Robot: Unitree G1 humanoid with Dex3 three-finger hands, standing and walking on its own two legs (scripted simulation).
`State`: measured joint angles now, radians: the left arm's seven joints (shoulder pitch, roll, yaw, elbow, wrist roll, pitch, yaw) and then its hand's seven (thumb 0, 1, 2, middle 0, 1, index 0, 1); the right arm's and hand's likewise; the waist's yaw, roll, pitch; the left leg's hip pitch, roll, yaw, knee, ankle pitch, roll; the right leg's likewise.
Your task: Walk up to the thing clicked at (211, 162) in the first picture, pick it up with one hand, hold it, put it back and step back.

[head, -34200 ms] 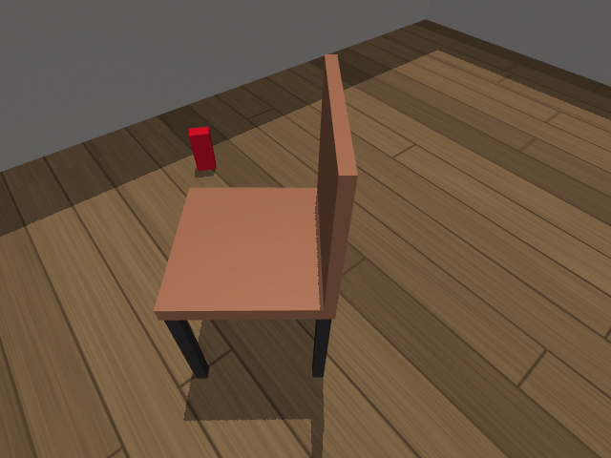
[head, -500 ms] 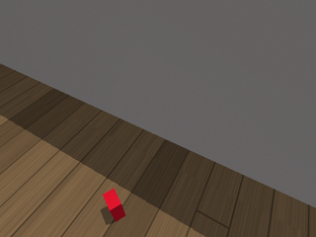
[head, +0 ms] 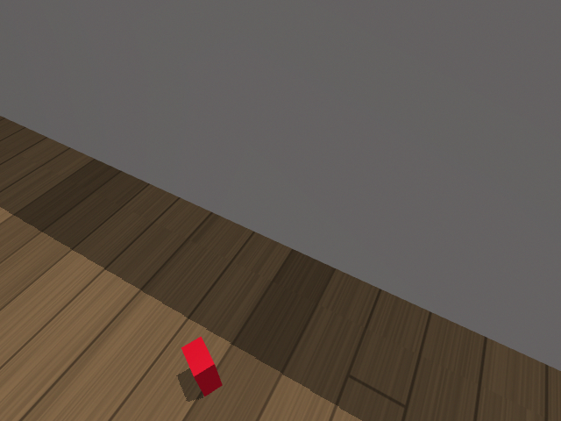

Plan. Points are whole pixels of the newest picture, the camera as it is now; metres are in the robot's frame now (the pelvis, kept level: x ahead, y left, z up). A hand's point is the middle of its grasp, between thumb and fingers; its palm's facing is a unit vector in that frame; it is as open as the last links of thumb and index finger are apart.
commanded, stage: stand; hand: left
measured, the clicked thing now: (203, 367) +0.40 +0.25 -0.68
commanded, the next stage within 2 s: go down in 0.56 s
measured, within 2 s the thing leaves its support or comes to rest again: neither
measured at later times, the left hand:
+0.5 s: hand out of the picture +0.07 +0.26 -0.16, palm faces -0.02 -0.94 -0.34, open 7.4 cm
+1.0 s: hand out of the picture +0.16 +0.28 -0.17, palm faces +0.07 -0.94 -0.33, open 13.4 cm
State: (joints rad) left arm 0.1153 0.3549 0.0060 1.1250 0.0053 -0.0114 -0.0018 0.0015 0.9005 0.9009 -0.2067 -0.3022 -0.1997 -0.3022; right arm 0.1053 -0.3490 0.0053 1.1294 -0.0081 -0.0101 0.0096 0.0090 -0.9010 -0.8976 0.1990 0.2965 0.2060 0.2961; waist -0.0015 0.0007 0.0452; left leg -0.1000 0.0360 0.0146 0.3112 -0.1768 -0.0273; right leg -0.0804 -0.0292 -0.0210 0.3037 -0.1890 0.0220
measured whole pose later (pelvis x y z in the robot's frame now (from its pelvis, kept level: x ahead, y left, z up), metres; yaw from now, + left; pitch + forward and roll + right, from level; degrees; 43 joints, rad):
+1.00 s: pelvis -0.01 +0.00 -0.03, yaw +0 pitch +9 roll -1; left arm -0.04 0.37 0.24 0.99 0.08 0.03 -0.05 0.00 0.18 0.26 -0.10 -0.10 -0.10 -0.09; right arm 0.24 -0.24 -0.02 0.75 0.02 -0.04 -0.01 0.01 -0.94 -0.91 0.20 0.30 0.21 0.30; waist -0.03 -0.02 -0.02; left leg -0.52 0.05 0.00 0.70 -0.34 -0.02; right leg -0.49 -0.03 -0.02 0.67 -0.34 0.02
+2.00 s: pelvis -0.05 +0.01 -0.21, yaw -1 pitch +29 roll -4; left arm -0.07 0.56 0.58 0.72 -0.12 -0.19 -0.34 -0.01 -0.59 0.01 -0.12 -0.07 -0.12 -0.07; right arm 0.14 -0.29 0.00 0.61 -0.01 -0.21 -0.05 0.01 -0.89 -0.89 0.20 0.30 0.21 0.30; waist -0.02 -0.03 -0.16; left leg -1.47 0.04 -0.07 1.62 -0.65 -0.02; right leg -1.41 -0.03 -0.04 1.57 -0.66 0.03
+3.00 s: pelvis -0.10 +0.01 -0.36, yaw -5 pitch +33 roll -8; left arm -0.50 0.92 0.92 1.06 -0.16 -0.31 -0.63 -0.02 -0.51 0.10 -0.07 -0.10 -0.06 -0.11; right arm 0.09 -0.35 0.10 0.67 -0.04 -0.17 -0.05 0.01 -0.89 -0.90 0.20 0.30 0.21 0.30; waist -0.05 -0.04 -0.10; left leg -2.03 0.04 -0.15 2.13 -0.68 -0.03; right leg -1.94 0.00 -0.07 2.05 -0.69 0.03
